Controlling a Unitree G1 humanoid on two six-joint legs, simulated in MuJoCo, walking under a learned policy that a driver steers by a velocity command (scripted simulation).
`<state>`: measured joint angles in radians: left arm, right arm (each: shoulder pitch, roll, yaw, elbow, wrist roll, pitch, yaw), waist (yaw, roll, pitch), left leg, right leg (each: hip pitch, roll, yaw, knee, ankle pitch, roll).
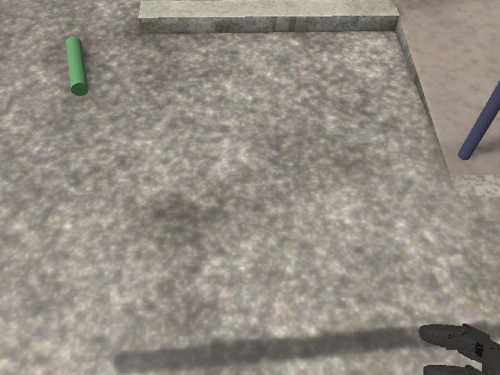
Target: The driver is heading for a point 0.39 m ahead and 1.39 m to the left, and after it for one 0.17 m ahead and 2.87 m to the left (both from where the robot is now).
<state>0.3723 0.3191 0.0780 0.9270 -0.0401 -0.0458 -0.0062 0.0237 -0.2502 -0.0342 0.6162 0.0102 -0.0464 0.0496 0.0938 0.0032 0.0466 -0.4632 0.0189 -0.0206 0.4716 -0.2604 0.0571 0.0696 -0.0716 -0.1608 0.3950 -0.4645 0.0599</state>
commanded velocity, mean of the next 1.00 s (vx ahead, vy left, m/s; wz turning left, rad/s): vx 0.50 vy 0.00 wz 0.39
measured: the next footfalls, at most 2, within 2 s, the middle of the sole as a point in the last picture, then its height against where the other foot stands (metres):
right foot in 0.44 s outside the picture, level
left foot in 0.94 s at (191, 299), level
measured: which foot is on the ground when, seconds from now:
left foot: down 0.00-0.44, up 0.46-0.92, down 0.94-1.00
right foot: down 0.00-0.02, up 0.04-0.42, down 0.44-0.96, up 0.98-1.00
